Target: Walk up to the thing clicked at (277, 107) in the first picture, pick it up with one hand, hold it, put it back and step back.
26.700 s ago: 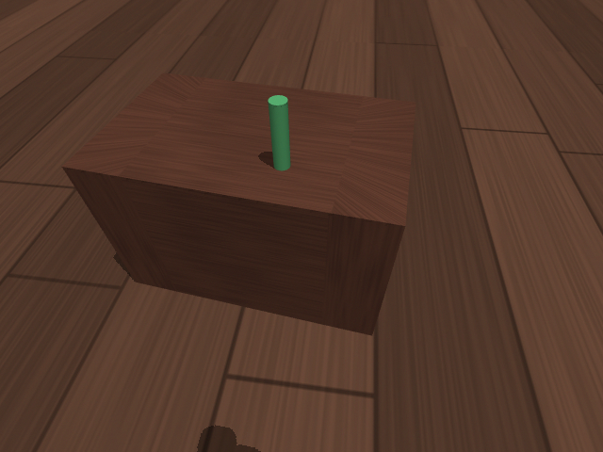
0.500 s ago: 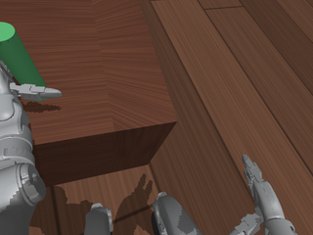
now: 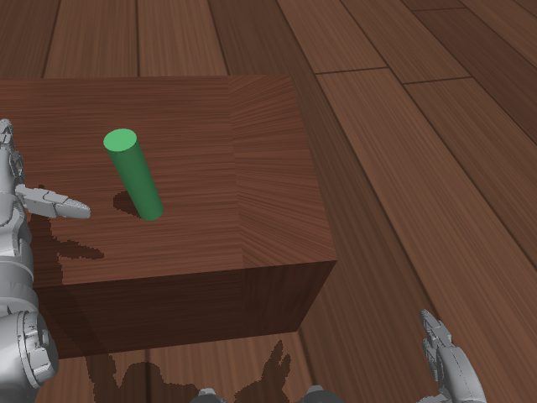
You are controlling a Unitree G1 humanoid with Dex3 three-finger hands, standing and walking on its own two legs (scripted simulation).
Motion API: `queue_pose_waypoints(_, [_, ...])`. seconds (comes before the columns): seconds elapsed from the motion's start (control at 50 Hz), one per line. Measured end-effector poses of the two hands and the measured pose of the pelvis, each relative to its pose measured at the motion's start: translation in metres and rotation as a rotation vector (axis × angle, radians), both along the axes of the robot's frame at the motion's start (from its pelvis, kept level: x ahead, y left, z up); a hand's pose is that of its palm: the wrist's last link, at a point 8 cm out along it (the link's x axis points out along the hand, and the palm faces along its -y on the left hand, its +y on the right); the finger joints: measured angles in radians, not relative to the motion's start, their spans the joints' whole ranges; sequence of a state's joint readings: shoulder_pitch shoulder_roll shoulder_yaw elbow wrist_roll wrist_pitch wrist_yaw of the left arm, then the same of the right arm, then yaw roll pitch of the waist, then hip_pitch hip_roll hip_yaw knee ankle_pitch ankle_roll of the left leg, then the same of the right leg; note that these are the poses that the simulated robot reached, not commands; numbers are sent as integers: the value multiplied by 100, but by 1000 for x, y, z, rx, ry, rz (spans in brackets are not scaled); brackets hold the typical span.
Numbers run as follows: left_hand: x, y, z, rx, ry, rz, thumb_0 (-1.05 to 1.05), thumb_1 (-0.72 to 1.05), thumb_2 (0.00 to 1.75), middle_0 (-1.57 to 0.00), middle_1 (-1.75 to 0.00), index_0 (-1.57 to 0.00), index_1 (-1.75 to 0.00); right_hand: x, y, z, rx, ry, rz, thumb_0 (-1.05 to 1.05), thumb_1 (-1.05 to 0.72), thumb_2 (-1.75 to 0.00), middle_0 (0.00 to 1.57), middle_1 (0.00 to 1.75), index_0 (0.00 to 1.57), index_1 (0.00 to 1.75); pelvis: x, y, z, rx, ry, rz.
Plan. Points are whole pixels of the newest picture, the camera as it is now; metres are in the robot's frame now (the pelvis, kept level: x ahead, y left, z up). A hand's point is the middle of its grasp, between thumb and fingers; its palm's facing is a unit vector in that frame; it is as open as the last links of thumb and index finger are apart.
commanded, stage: sink last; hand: left
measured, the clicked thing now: (138, 180) +0.51 +0.21 -0.01
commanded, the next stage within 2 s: home in 1.08 s
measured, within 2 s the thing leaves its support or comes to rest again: neither
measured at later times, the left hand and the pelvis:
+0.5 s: hand (28, 290) +0.29 +0.30 +0.04, palm faces +0.33 -0.87 -0.37, open 17.1 cm; pelvis +0.01 +0.00 +0.02, yaw +0 degrees
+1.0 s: hand out of the picture +0.15 +0.22 +0.08, palm faces +0.31 -0.88 -0.36, open 17.1 cm; pelvis -0.01 -0.03 +0.01, yaw +3 degrees
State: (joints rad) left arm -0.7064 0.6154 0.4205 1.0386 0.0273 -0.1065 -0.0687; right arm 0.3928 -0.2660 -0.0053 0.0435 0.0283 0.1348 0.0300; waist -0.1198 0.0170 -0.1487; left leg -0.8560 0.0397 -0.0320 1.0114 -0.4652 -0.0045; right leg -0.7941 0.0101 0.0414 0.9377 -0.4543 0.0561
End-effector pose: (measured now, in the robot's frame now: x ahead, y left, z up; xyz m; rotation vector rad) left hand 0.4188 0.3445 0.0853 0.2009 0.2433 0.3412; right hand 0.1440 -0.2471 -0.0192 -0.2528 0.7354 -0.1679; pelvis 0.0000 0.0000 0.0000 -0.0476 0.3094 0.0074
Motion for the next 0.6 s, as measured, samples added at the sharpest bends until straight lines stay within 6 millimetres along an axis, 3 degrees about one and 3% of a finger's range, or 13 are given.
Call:
queue_pose_waypoints(0.16, [-30, 51, 13, 51, 45, 188, -1, -51, 6, -6, -5, -6, -6, -7, -18, 20, -55, 20, -19, -1, 48, -7, 6, 6, 6, 5, -3, -4, 11, 6, -37, 6])
queue_pose_waypoints(0.24, [-49, 58, 10, 88, 88, 198, -1, -47, 6, -6, -4, -6, -5, -10, -15, 13, -42, 56, -5, -1, 45, -8, 6, 6, 5, 5, -2, -2, 15, 2, -47, 8])
queue_pose_waypoints(0.4, [-103, 21, -13, 119, 148, 106, -1, -48, 5, -7, -4, -7, -5, 1, -4, 9, 34, -3, -16, -1, 43, -8, 6, 6, 6, 5, 6, 3, 22, 12, -91, -3])
queue_pose_waypoints(0.5, [-161, -8, -20, 110, 114, 71, -1, -45, 6, -7, -5, -7, -5, 12, -13, 23, 21, -77, -59, -1, 42, -8, 6, 6, 6, 5, 12, 0, 23, 25, -132, -2])
queue_pose_waypoints(0.6, [-219, -23, -21, 94, 112, 96, -1, -44, 5, -7, -4, -7, -5, 19, -17, 22, -1, -79, -51, -1, 42, -8, 6, 6, 5, 5, 13, -5, 23, 28, -156, 16])
